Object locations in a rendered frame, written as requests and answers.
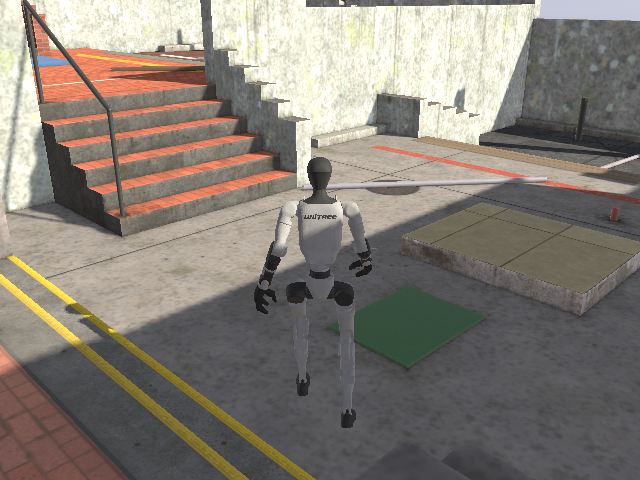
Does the robot right upper arm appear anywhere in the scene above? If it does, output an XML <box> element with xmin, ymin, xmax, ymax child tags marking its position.
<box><xmin>340</xmin><ymin>200</ymin><xmax>368</xmax><ymax>253</ymax></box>

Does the robot right thigh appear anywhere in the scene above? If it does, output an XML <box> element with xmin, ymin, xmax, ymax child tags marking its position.
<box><xmin>334</xmin><ymin>281</ymin><xmax>355</xmax><ymax>360</ymax></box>

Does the right robot hand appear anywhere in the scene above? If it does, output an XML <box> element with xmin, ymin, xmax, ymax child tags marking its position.
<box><xmin>349</xmin><ymin>260</ymin><xmax>372</xmax><ymax>277</ymax></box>

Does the robot torso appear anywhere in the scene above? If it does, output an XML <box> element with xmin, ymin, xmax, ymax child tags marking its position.
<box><xmin>297</xmin><ymin>195</ymin><xmax>343</xmax><ymax>300</ymax></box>

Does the left robot hand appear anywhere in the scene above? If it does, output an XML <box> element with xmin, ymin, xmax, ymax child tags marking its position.
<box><xmin>254</xmin><ymin>285</ymin><xmax>277</xmax><ymax>314</ymax></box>

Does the right robot forearm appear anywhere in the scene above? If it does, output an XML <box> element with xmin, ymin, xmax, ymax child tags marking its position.
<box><xmin>357</xmin><ymin>238</ymin><xmax>372</xmax><ymax>266</ymax></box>

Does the robot left upper arm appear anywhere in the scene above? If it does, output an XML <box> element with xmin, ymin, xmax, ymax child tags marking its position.
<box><xmin>271</xmin><ymin>201</ymin><xmax>299</xmax><ymax>257</ymax></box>

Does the left robot forearm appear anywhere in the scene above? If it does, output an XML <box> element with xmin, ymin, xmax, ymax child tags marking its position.
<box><xmin>257</xmin><ymin>241</ymin><xmax>281</xmax><ymax>290</ymax></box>

